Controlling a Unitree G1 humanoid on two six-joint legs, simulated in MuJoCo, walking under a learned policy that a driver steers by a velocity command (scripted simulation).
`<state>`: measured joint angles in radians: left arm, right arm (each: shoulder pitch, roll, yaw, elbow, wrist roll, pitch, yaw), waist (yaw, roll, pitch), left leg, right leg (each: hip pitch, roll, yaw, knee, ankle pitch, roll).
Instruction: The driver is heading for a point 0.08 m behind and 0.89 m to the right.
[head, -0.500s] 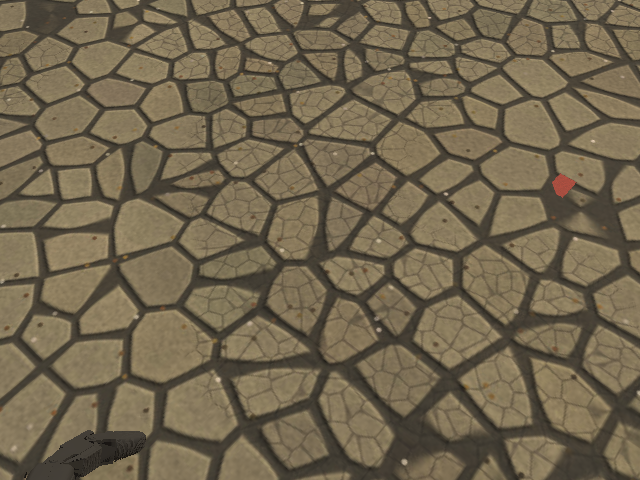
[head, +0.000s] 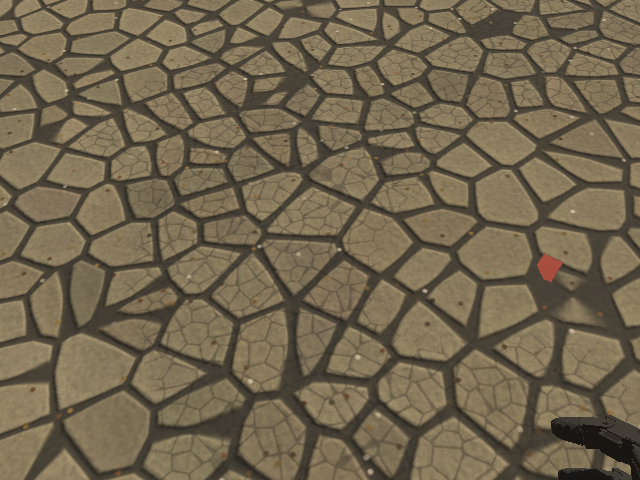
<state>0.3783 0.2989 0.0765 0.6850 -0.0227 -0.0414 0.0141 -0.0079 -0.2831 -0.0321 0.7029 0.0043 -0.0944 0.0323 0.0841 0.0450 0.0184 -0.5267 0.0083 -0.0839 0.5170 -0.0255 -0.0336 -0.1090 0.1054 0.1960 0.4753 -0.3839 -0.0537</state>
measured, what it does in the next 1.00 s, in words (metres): walks ahead, turning right: left foot, then right foot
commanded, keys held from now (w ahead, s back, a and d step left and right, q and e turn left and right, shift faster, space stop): w+e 0.06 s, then e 0.80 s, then no key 0.14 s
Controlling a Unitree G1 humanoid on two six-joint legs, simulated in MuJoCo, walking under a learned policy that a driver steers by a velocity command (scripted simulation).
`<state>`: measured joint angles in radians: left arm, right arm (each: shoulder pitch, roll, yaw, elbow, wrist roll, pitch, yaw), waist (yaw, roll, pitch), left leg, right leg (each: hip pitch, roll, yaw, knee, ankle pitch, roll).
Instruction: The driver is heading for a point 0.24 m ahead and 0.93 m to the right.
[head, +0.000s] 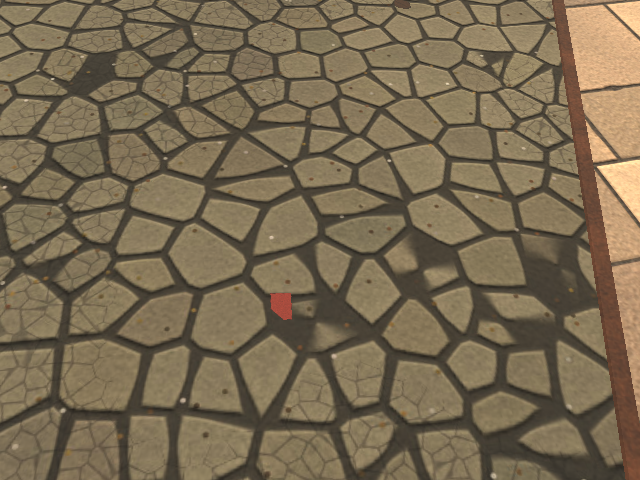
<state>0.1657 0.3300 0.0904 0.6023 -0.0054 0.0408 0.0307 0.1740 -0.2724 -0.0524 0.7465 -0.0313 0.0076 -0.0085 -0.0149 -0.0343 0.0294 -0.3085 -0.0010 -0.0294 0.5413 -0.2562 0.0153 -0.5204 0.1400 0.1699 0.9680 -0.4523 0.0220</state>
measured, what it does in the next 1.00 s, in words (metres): steps to the right, turning right: right foot, then right foot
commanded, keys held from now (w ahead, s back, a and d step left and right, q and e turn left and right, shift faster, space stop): no key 0.36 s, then e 0.22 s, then w+e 0.42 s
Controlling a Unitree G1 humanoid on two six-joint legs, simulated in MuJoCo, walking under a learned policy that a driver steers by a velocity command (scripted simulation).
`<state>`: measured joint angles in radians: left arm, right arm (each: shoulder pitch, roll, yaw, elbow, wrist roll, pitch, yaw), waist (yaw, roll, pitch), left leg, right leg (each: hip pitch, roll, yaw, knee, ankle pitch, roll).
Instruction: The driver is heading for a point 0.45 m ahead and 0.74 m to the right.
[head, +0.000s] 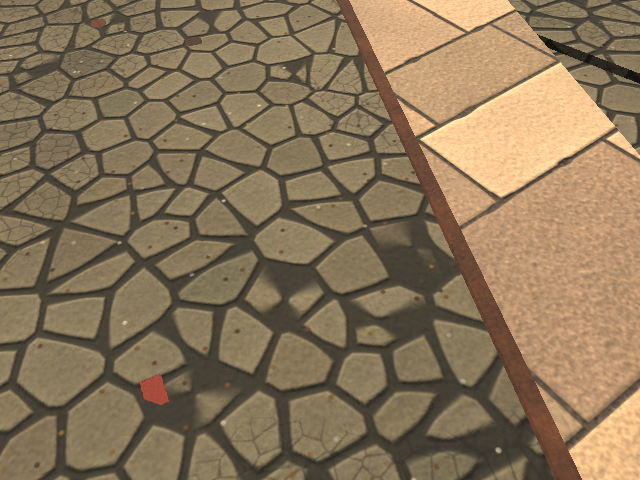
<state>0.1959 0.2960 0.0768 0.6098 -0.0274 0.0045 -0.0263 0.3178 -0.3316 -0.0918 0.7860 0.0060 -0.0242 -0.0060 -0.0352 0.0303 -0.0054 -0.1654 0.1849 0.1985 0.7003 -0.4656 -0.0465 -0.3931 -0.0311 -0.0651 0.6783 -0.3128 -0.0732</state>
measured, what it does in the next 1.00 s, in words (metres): walks ahead, turning right: left foot, then right foot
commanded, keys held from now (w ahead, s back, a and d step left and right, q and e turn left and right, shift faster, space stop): w+e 1.00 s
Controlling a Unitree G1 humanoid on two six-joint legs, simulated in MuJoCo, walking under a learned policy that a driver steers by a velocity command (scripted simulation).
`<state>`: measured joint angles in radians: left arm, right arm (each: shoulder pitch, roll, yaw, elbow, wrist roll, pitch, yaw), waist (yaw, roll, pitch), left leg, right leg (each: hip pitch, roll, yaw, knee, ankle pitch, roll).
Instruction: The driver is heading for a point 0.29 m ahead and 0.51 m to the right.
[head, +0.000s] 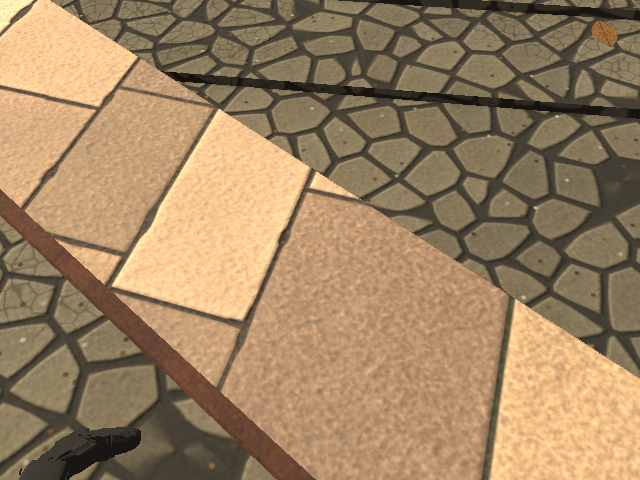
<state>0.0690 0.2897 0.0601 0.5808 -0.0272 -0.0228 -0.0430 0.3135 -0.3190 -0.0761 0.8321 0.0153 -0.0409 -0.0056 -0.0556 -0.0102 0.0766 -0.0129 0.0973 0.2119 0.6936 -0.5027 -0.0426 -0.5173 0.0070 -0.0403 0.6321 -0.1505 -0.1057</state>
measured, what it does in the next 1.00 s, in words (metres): walks ahead, turning right: left foot, then right foot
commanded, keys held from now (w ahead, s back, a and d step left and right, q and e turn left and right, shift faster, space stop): w+e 1.00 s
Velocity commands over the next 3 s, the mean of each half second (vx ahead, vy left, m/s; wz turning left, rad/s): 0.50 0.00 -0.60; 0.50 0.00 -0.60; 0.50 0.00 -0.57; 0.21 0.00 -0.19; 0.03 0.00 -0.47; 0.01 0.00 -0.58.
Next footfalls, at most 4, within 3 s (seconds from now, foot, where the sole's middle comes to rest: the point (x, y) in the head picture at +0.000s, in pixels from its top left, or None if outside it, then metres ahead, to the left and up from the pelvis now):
0.44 left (286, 463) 0.46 0.09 -0.75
0.96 right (451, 384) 0.60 -0.27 -0.75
1.40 left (415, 269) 0.90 -0.23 -0.75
1.96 right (580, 330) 0.79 -0.65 -0.91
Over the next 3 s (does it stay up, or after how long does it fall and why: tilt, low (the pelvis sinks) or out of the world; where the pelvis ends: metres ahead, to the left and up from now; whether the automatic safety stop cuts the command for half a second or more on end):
stays up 0.90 -0.61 -0.14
